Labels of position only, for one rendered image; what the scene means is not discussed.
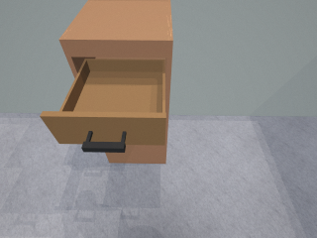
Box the cabinet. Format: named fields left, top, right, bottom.
left=59, top=0, right=173, bottom=164

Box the handle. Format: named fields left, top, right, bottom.
left=81, top=131, right=127, bottom=153

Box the drawer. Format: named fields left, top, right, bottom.
left=40, top=59, right=166, bottom=146

